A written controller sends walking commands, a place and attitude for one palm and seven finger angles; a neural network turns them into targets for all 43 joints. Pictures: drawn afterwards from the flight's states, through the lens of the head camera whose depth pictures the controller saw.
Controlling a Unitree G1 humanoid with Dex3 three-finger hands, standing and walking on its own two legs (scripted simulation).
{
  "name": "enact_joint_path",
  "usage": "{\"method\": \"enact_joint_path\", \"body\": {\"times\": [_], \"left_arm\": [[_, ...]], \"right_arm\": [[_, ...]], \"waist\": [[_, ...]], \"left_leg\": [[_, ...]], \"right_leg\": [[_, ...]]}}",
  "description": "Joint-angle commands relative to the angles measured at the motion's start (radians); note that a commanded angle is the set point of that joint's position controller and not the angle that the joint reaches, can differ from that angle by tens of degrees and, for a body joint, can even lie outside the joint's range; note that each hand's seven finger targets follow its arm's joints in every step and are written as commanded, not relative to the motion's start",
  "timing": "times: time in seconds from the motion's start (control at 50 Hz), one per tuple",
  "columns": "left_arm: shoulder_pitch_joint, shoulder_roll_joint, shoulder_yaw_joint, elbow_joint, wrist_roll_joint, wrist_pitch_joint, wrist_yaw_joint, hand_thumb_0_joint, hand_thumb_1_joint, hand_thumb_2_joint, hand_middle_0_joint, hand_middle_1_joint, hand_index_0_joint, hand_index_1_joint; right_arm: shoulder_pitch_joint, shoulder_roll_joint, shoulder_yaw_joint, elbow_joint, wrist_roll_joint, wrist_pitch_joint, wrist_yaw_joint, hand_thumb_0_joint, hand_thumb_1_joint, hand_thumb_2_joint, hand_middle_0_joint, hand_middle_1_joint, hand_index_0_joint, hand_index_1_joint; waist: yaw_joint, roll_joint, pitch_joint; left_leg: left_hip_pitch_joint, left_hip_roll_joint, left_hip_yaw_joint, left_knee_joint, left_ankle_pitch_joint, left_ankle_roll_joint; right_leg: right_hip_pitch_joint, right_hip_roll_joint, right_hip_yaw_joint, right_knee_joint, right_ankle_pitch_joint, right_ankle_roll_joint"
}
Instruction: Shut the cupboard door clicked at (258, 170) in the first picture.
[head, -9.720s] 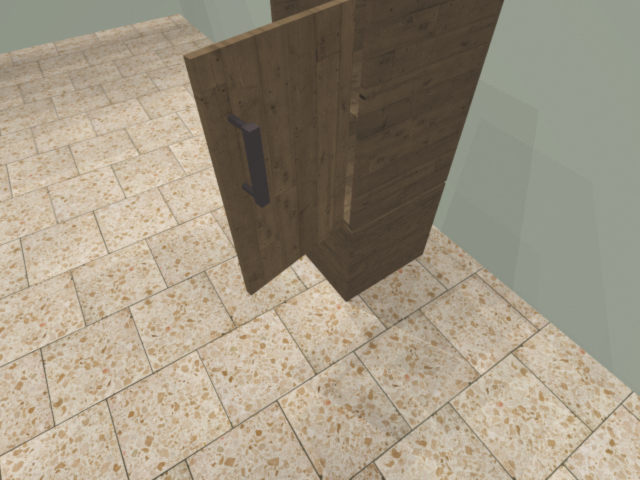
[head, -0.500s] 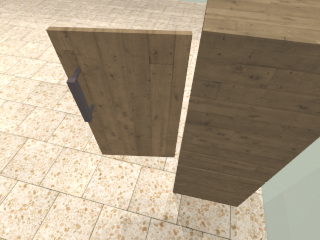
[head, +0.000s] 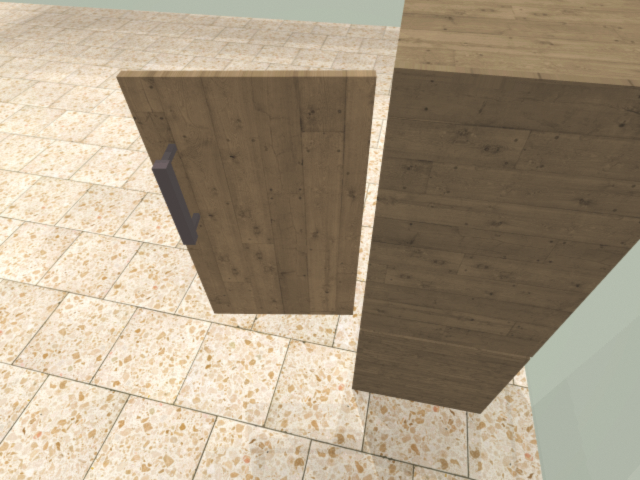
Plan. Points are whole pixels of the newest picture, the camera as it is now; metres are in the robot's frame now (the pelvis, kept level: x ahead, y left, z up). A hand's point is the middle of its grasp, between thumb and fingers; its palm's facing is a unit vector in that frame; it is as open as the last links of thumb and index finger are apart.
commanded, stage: come to a stop and stand still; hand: left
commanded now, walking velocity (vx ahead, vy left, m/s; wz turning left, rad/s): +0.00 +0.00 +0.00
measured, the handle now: (180, 196) +0.51 +0.25 +0.06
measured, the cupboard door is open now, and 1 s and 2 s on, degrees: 100 100 100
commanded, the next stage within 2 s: look again from close up in 0.02 s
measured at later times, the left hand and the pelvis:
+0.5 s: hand out of the picture +0.02 +0.17 -0.17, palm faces +0.02 -0.98 -0.19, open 7.3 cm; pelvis +0.03 +0.00 +0.00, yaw +0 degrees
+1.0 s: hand (205, 382) +0.23 +0.15 +0.02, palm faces +0.10 -1.00 +0.01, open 6.8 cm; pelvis +0.00 -0.01 -0.03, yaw +3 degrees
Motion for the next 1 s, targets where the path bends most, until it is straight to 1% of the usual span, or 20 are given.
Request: {"method": "enact_joint_path", "body": {"times": [0.0, 0.18, 0.42, 0.56, 0.68, 0.7, 0.72, 0.74, 0.76, 0.78, 0.8, 0.82, 0.84, 0.86, 0.88, 0.9, 0.92, 0.94, 0.96, 0.98], "left_arm": [[0.031, 0.102, 0.014, -0.03, -0.008, -0.027, 0.005, 0.0, 0.9, 0.9, -0.2, -0.3, -0.2, -0.3], [0.056, 0.073, 0.004, 0.029, -0.009, -0.032, 0.011, 0.0, 0.9, 0.9, -0.2, -0.3, -0.2, -0.3], [0.066, 0.06, 0.002, 0.05, -0.006, -0.032, 0.017, 0.0, 0.9, 0.9, -0.2, -0.3, -0.2, -0.3], [0.058, 0.071, 0.008, 0.043, -0.005, -0.035, 0.016, 0.0, 0.9, 0.9, -0.2, -0.3, -0.2, -0.3], [0.048, 0.077, 0.008, 0.041, -0.005, -0.033, 0.015, 0.0, 0.9, 0.9, -0.2, -0.3, -0.2, -0.3], [0.129, 0.098, 0.013, 0.085, 0.006, -0.04, 0.054, 0.0, 0.9, 0.9, -0.2, -0.3, -0.2, -0.3], [-0.775, 0.647, 0.378, -1.555, -0.14, -0.33, 0.049, 0.0, 0.9, 0.9, -0.2, -0.3, -0.2, -0.3], [-0.076, 0.131, -0.005, -1.207, -0.151, -0.226, 0.063, 0.0, 0.9, 0.9, -0.218, -0.32, -0.218, -0.32], [-0.087, 0.133, 0.052, -1.226, -0.188, -0.177, 0.104, 0.0, 0.9, 0.9, -0.237, -0.34, -0.237, -0.34], [0.168, -0.13, -0.095, -0.976, -0.185, -0.065, 0.084, 0.0, 0.9, 0.9, -0.255, -0.36, -0.255, -0.36], [-0.024, -0.026, -0.043, -1.134, -0.195, -0.099, 0.087, 0.0, 0.9, 0.9, -0.273, -0.38, -0.273, -0.38], [-0.031, -0.001, -0.009, -1.121, -0.179, -0.142, 0.076, 0.0, 0.9, 0.9, -0.292, -0.4, -0.292, -0.4], [0.003, 0.009, 0.028, -1.038, -0.171, -0.191, 0.055, 0.0, 0.9, 0.9, -0.31, -0.42, -0.31, -0.42], [0.153, 0.001, 0.062, -0.928, -0.176, -0.24, 0.02, 0.0, 0.9, 0.9, -0.328, -0.44, -0.328, -0.44], [0.269, -0.064, 0.036, -0.832, -0.192, -0.303, -0.029, 0.0, 0.9, 0.9, -0.347, -0.46, -0.347, -0.46], [0.374, -0.067, 0.07, -0.794, -0.218, -0.376, -0.087, 0.0, 0.9, 0.9, -0.365, -0.48, -0.365, -0.48], [0.425, -0.056, 0.094, -0.813, -0.241, -0.451, -0.154, 0.0, 0.9, 0.9, -0.383, -0.5, -0.383, -0.5], [0.417, -0.017, 0.127, -0.83, -0.258, -0.522, -0.221, 0.0, 0.9, 0.9, -0.402, -0.52, -0.402, -0.52], [0.424, 0.047, 0.189, -0.803, -0.255, -0.579, -0.286, 0.0, 0.9, 0.9, -0.42, -0.54, -0.42, -0.54], [0.418, 0.078, 0.212, -0.814, -0.255, -0.601, -0.328, 0.0, 0.9, 0.9, -0.438, -0.56, -0.438, -0.56]], "right_arm": [[0.024, -0.09, -0.009, -0.024, 0.003, -0.027, -0.005, 0.0, -0.9, -0.9, 0.2, 0.3, 0.2, 0.3], [0.045, -0.069, -0.001, 0.038, 0.011, -0.039, -0.017, 0.0, -0.9, -0.9, 0.2, 0.3, 0.2, 0.3], [0.013, -0.058, -0.005, 0.057, 0.011, -0.035, -0.025, 0.0, -0.9, -0.9, 0.2, 0.3, 0.2, 0.3], [0.0, -0.06, -0.009, 0.054, 0.01, -0.038, -0.026, 0.0, -0.9, -0.9, 0.2, 0.3, 0.2, 0.3], [-0.013, -0.072, -0.009, 0.053, 0.009, -0.035, -0.027, 0.0, -0.9, -0.9, 0.2, 0.3, 0.2, 0.3], [-0.109, -0.101, -0.022, -0.018, 0.02, -0.037, -0.016, 0.0, -0.9, -0.9, 0.2, 0.3, 0.2, 0.3], [0.001, -0.324, -0.058, -0.316, 0.025, -0.236, -0.133, 0.0, -0.9, -0.9, 0.2, 0.3, 0.2, 0.3], [-0.106, -0.171, 0.014, -0.299, 0.089, -0.305, -0.132, 0.0, -0.9, -0.9, 0.2, 0.3, 0.2, 0.3], [-0.131, -0.182, -0.002, -0.272, 0.058, -0.332, -0.115, 0.0, -0.9, -0.9, 0.2, 0.3, 0.2, 0.3], [-0.118, -0.133, -0.011, -0.267, 0.064, -0.348, -0.073, 0.0, -0.9, -0.9, 0.2, 0.3, 0.2, 0.3], [-0.108, -0.193, -0.043, -0.325, 0.071, -0.363, -0.058, 0.0, -0.9, -0.9, 0.2, 0.3, 0.2, 0.3], [-0.128, -0.195, -0.052, -0.374, 0.054, -0.374, -0.054, 0.0, -0.9, -0.9, 0.2, 0.3, 0.2, 0.3], [-0.129, -0.193, -0.059, -0.391, 0.046, -0.378, -0.047, 0.0, -0.9, -0.9, 0.2, 0.3, 0.2, 0.3], [-0.133, -0.186, -0.072, -0.429, 0.047, -0.379, -0.036, 0.0, -0.9, -0.9, 0.2, 0.3, 0.2, 0.3], [-0.142, -0.171, -0.073, -0.46, 0.041, -0.379, -0.023, 0.0, -0.9, -0.9, 0.2, 0.3, 0.2, 0.3], [-0.149, -0.169, -0.087, -0.485, 0.031, -0.377, -0.011, 0.0, -0.9, -0.9, 0.2, 0.3, 0.2, 0.3], [-0.164, -0.173, -0.095, -0.51, 0.027, -0.368, 0.003, 0.0, -0.9, -0.9, 0.2, 0.3, 0.2, 0.3], [-0.182, -0.183, -0.102, -0.541, 0.023, -0.358, 0.014, 0.0, -0.9, -0.9, 0.2, 0.3, 0.2, 0.3], [-0.182, -0.19, -0.115, -0.562, 0.026, -0.343, 0.03, 0.0, -0.9, -0.9, 0.2, 0.3, 0.2, 0.3], [-0.205, -0.195, -0.117, -0.605, 0.03, -0.33, 0.037, 0.0, -0.9, -0.9, 0.2, 0.3, 0.2, 0.3]], "waist": [[0.013, -0.02, 0.046], [0.014, -0.005, 0.03], [0.01, -0.014, 0.069], [0.013, -0.014, 0.032], [0.013, -0.015, 0.057], [0.048, -0.074, 0.069], [-0.123, 0.053, -0.361], [-0.032, 0.36, -0.389], [0.017, 0.324, -0.371], [-0.01, 0.191, -0.199], [-0.026, 0.15, -0.08], [-0.039, 0.06, -0.017], [-0.041, -0.106, 0.064], [-0.005, -0.199, 0.093], [0.013, -0.34, 0.099], [0.044, -0.407, 0.067], [0.063, -0.435, 0.013], [0.071, -0.418, -0.041], [0.082, -0.315, -0.071], [0.093, -0.231, -0.103]], "left_leg": [[-0.109, 0.101, -0.136, -0.14, -0.082, 0.013], [-0.048, 0.116, -0.117, -0.118, 0.088, 0.01], [-0.015, 0.119, -0.106, -0.11, 0.139, 0.006], [0.01, 0.12, -0.103, -0.107, 0.182, 0.007], [0.0, 0.119, -0.106, -0.113, 0.153, 0.004], [-0.074, 0.142, -0.067, 0.098, 0.247, -0.024], [0.255, 0.107, -0.098, 0.116, 0.537, -0.019], [0.253, 0.048, -0.13, 0.112, 0.562, -0.017], [0.204, 0.074, -0.124, 0.042, 0.636, -0.058], [0.063, 0.069, -0.141, -0.005, 0.487, -0.054], [-0.044, 0.056, -0.162, 0.029, 0.296, -0.056], [-0.134, 0.036, -0.17, 0.06, 0.198, -0.048], [-0.23, 0.017, -0.169, 0.096, 0.117, -0.039], [-0.298, 0.005, -0.163, 0.115, 0.06, -0.041], [-0.36, -0.006, -0.151, 0.167, 0.01, -0.036], [-0.423, -0.018, -0.135, 0.222, -0.025, -0.039], [-0.469, -0.027, -0.118, 0.27, -0.038, -0.043], [-0.514, -0.036, -0.106, 0.318, -0.051, -0.049], [-0.522, -0.038, -0.101, 0.353, -0.04, -0.057], [-0.552, -0.049, -0.091, 0.38, -0.039, -0.051]], "right_leg": [[0.051, -0.072, 0.125, -0.098, -0.093, -0.039], [0.094, -0.075, 0.1, -0.062, 0.113, -0.036], [0.077, -0.075, 0.106, -0.067, 0.181, -0.033], [0.11, -0.079, 0.102, -0.062, 0.235, -0.035], [0.098, -0.079, 0.105, -0.072, 0.211, -0.035], [0.083, -0.14, 0.128, -0.035, 0.578, -0.008], [0.129, -0.021, 0.077, 0.142, 0.4, 0.002], [0.023, 0.044, 0.008, 0.24, 0.106, -0.007], [0.016, 0.036, -0.016, 0.147, 0.008, -0.016], [-0.034, 0.018, -0.032, 0.115, -0.022, -0.003], [-0.046, 0.007, -0.025, 0.086, 0.024, -0.005], [-0.081, 0.002, -0.037, 0.075, 0.03, -0.006], [-0.151, 0.01, -0.045, 0.076, -0.025, -0.005], [-0.175, 0.01, -0.05, 0.076, -0.106, -0.009], [-0.229, 0.013, -0.049, 0.107, -0.167, -0.005], [-0.242, 0.01, -0.032, 0.142, -0.194, -0.004], [-0.227, 0.002, -0.007, 0.176, -0.178, -0.005], [-0.201, -0.014, 0.031, 0.212, -0.138, -0.003], [-0.182, -0.028, 0.057, 0.249, -0.091, -0.02], [-0.183, -0.03, 0.069, 0.286, -0.081, -0.028]]}}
